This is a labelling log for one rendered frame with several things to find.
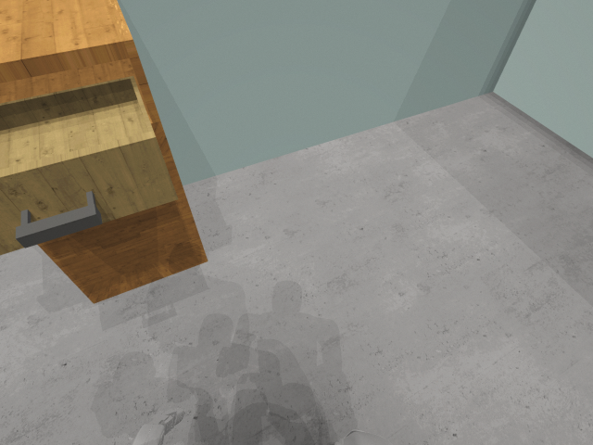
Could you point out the left robot hand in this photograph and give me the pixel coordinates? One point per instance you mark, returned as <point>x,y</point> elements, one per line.
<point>160,425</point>

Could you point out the handle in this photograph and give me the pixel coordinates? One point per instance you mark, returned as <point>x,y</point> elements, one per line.
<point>34,233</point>

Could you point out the drawer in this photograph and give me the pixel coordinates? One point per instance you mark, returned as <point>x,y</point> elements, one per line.
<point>56,147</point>

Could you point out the cabinet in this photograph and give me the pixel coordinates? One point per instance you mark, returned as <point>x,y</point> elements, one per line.
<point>48,46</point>

